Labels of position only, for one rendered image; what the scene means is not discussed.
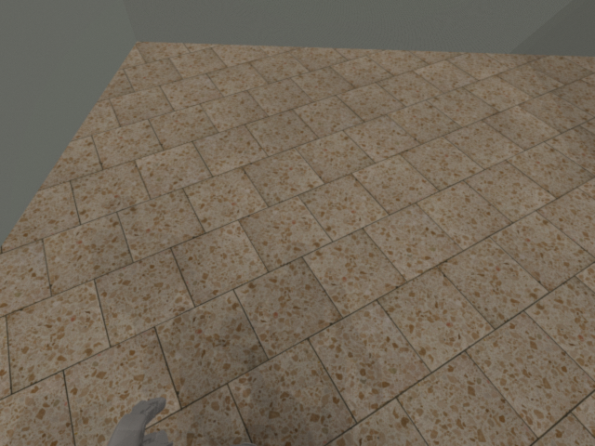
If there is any left robot hand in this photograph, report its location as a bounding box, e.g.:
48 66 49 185
107 397 173 446

